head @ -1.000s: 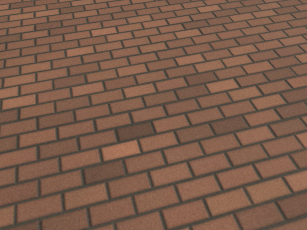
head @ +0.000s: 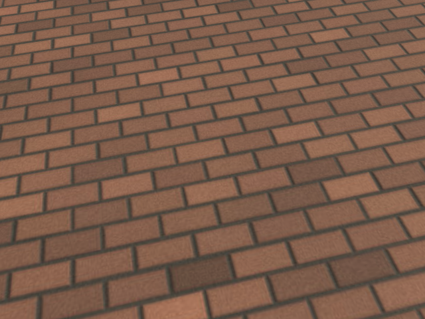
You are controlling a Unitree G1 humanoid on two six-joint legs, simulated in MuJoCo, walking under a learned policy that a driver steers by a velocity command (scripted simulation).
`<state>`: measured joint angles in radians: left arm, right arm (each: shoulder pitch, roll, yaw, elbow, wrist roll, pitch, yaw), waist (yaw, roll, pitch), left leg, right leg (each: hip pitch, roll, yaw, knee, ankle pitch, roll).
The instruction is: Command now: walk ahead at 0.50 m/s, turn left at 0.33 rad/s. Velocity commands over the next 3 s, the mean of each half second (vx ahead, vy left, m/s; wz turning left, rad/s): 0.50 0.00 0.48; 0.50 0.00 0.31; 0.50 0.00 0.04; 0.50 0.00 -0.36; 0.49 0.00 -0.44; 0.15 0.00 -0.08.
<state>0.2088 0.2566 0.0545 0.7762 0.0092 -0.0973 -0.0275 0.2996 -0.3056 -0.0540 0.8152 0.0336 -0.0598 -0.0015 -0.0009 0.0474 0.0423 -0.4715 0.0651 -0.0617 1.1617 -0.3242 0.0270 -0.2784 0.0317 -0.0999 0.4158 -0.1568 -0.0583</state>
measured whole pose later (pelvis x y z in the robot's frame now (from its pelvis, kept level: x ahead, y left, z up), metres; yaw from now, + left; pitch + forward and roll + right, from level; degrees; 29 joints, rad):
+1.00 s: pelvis +0.57 +0.11 -0.01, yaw +25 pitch +2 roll +0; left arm 0.15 0.28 0.05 0.75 0.00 -0.11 -0.03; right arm 0.35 -0.29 -0.05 0.76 0.02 -0.05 0.00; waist -0.02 0.03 0.02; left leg -0.32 -0.05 -0.10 1.13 -0.44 0.04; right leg -0.38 0.04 -0.03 0.52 -0.17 -0.05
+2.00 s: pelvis +1.08 +0.34 -0.02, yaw +11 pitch +2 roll +1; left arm 0.09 0.28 0.06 0.69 -0.02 -0.04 -0.05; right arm 0.30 -0.29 -0.07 0.86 0.00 -0.05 -0.02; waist -0.03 -0.01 0.05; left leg -0.07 0.06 0.16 0.79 -0.48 -0.02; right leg -0.52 0.02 -0.05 0.63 -0.16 -0.11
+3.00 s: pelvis +1.49 +0.41 +0.00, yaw -3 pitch +0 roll +1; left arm 0.15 0.24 0.05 0.73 0.01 0.01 0.02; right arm 0.17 -0.25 -0.01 0.90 -0.01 -0.02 0.01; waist -0.02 0.01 0.01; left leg -0.17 -0.02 0.02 0.49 -0.32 0.01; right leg -0.29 -0.01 0.04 0.52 -0.23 0.02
